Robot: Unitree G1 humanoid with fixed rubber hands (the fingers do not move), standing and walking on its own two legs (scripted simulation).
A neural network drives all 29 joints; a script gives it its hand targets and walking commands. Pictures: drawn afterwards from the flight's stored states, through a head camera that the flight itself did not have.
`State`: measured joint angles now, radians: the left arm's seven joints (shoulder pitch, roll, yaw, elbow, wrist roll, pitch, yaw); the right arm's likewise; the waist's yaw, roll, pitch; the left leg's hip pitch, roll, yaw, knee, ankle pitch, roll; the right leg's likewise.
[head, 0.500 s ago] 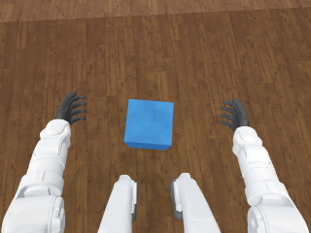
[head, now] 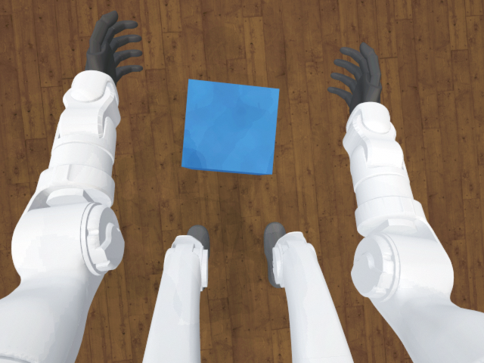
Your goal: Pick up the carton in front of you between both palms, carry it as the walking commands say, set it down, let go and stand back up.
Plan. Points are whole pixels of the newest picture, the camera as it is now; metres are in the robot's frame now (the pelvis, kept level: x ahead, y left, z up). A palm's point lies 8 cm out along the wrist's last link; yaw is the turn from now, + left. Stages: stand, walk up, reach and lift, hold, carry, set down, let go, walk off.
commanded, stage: reach and lift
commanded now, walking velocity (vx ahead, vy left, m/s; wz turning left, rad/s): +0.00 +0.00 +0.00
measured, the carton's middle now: (229, 135) +0.48 +0.01 -0.49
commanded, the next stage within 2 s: none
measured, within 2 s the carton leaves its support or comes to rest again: leaves its support in 1.50 s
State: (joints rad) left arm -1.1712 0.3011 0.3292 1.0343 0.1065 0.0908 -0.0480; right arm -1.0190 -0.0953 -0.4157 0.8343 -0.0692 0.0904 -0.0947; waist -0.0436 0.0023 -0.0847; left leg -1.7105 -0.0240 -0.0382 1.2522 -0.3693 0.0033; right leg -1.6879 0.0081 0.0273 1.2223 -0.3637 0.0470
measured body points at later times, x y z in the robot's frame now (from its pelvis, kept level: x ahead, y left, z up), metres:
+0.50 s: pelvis -0.04 -0.01 -0.20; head +0.31 +0.01 +0.08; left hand +0.51 +0.20 -0.36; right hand +0.48 -0.19 -0.36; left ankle +0.07 +0.11 -0.58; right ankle +0.08 -0.14 -0.58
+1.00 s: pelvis -0.04 -0.01 -0.25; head +0.33 +0.01 +0.01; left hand +0.51 +0.18 -0.43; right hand +0.49 -0.18 -0.43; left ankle +0.07 +0.11 -0.58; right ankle +0.07 -0.14 -0.58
